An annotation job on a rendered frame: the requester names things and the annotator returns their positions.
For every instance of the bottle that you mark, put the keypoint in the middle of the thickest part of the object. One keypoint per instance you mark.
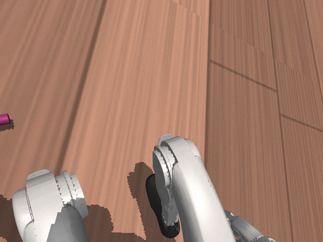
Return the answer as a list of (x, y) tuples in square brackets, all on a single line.
[(4, 119)]

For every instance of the right robot hand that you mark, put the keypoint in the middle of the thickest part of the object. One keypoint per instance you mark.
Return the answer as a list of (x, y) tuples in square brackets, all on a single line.
[(242, 229)]

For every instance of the right robot foot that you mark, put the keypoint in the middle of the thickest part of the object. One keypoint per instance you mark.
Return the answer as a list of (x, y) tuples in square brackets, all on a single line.
[(155, 203)]

